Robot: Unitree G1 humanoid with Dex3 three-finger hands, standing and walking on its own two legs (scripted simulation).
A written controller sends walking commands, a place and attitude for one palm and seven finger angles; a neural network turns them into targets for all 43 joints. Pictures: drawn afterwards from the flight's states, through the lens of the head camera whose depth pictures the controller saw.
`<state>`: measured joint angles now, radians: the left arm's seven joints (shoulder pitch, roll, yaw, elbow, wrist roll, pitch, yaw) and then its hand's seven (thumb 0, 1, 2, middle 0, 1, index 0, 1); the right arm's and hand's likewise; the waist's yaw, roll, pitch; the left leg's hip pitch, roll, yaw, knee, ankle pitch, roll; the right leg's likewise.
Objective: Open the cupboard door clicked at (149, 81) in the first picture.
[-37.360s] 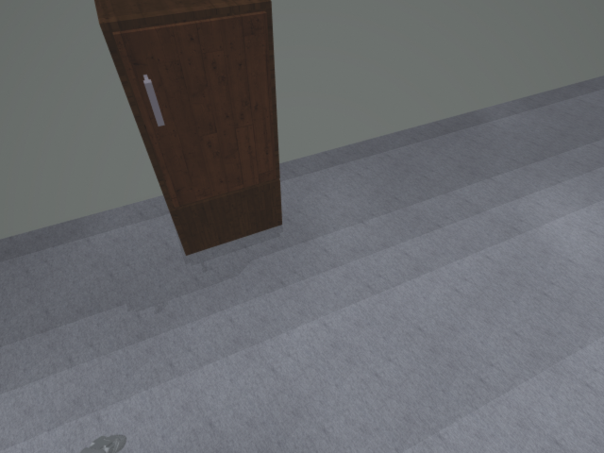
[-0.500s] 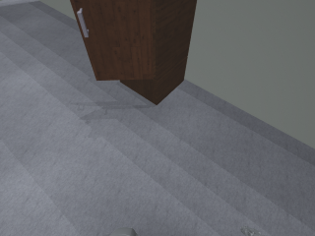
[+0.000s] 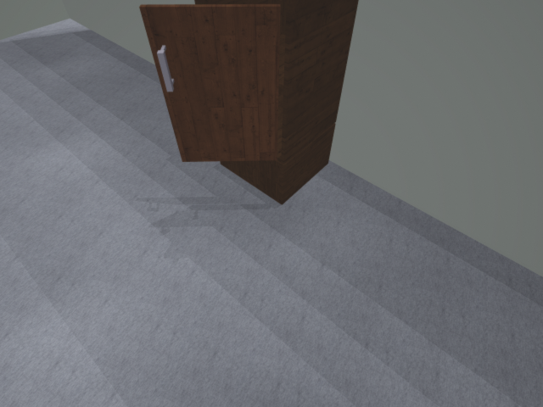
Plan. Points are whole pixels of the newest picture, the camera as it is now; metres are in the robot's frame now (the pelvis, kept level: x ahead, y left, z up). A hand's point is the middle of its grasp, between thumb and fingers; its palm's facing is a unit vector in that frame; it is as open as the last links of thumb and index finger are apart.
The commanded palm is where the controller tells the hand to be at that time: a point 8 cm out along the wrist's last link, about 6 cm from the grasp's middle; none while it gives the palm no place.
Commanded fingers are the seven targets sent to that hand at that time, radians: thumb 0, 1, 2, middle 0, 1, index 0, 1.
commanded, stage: take the last steps up to it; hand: left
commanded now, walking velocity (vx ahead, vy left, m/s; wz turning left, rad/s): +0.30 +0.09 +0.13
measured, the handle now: (166, 68) +1.05 +0.36 -0.05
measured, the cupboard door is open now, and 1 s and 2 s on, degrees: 43 43 43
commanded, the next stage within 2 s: come to a stop and stand still in 1.30 s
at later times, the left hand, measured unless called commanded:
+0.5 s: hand out of the picture +0.03 +0.16 -0.17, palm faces +0.22 -0.96 -0.16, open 7.3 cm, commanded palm none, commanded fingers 0.00 0.90 0.90 -0.20 -0.30 -0.20 -0.30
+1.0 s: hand (161, 258) +0.43 +0.26 -0.16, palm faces +0.02 -0.97 -0.24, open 7.3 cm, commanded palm none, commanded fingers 0.00 0.90 0.90 -0.20 -0.30 -0.20 -0.30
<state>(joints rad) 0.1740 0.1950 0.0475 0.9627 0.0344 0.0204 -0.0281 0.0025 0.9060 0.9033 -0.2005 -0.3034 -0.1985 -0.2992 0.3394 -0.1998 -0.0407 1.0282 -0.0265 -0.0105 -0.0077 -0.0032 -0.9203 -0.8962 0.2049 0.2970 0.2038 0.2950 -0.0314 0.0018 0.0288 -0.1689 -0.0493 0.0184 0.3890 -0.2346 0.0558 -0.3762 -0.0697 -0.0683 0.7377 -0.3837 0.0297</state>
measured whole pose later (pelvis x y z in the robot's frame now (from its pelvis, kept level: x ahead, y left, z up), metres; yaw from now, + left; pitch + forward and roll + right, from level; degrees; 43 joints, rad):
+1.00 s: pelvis +0.33 +0.06 -0.01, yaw +2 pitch +1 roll +3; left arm 0.13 0.20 0.06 0.97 0.03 -0.01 -0.02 0.00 0.92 0.90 -0.20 -0.30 -0.20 -0.30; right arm 0.37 -0.17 -0.04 1.09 -0.03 -0.05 0.00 0.00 -0.92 -0.90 0.20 0.30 0.20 0.29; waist -0.03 -0.01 0.03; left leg -0.07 0.00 0.20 0.36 -0.30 0.01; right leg -0.45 -0.10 -0.09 0.66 -0.22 -0.01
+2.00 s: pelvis +0.46 +0.03 -0.01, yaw +2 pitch +0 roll +0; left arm 0.20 0.22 0.06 0.99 0.03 0.04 0.01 0.00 0.91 0.90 -0.20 -0.30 -0.20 -0.30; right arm 0.23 -0.21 -0.07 1.04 -0.02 0.05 -0.02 0.00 -0.91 -0.90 0.20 0.30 0.20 0.29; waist -0.03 0.01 0.03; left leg -0.41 0.08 0.09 0.50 -0.11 -0.01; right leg -0.20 -0.03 -0.05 0.54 -0.34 -0.01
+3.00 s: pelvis +0.45 +0.00 -0.01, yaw +2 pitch +0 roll +0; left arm 0.30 0.17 0.00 1.07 0.02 -0.02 0.03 0.00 0.91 0.90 -0.20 -0.30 -0.20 -0.30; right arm 0.30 -0.17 -0.02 1.07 -0.02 -0.01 -0.03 0.00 -0.90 -0.90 0.20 0.30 0.20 0.29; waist -0.02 0.02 0.02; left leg -0.21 0.03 0.04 0.51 -0.30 0.00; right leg -0.20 0.03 -0.08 0.48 -0.29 -0.05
